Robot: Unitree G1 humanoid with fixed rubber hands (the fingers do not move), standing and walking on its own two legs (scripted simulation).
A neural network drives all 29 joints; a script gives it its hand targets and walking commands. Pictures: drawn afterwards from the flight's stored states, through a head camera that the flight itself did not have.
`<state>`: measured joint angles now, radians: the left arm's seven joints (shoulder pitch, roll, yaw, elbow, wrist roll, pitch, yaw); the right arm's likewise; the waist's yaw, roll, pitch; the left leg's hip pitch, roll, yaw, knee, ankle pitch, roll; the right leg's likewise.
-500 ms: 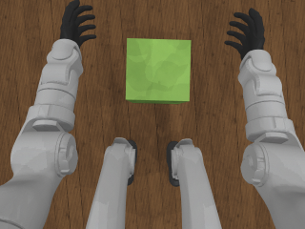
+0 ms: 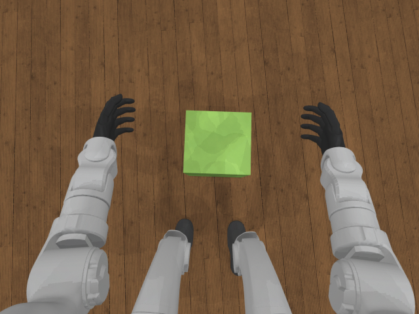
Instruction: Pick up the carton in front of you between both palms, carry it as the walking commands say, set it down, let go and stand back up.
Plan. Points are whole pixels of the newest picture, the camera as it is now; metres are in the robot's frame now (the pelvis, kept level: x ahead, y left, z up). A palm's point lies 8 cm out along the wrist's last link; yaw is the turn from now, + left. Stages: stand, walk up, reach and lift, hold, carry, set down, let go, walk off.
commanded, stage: let go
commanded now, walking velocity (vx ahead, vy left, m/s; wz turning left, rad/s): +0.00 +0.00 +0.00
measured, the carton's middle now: (216, 148) +0.46 -0.02 -0.56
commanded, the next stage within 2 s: stand in 1.02 s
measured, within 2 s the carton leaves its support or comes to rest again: neither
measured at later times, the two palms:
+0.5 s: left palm (44, 235) +0.25 +0.23 +0.00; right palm (384, 246) +0.25 -0.23 +0.00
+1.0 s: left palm (30, 276) +0.21 +0.23 +0.02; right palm (401, 278) +0.21 -0.23 +0.02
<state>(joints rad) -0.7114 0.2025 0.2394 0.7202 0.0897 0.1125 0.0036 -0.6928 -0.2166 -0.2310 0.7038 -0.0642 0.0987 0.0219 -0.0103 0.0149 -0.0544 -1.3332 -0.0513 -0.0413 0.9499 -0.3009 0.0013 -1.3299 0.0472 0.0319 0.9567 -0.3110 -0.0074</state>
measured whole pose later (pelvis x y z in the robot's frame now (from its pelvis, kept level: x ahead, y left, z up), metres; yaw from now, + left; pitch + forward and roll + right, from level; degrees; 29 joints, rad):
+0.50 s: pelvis +0.05 +0.00 +0.08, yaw +0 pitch +12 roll +0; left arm 0.10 0.18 0.08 0.52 0.02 -0.02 -0.04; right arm 0.11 -0.20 -0.06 0.50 0.01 -0.03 0.05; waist -0.01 0.00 -0.01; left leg -0.48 -0.04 -0.04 0.51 -0.24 0.01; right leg -0.47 0.04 0.05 0.51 -0.25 -0.01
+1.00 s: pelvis +0.05 +0.00 +0.09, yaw +0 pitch -7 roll +0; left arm 0.21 0.20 0.05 0.42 0.02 0.16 -0.08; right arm 0.21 -0.21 -0.04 0.39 -0.02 0.17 0.08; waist 0.00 0.01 0.15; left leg -0.07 -0.03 -0.04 0.45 -0.26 0.01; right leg -0.06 0.04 0.03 0.45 -0.27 -0.02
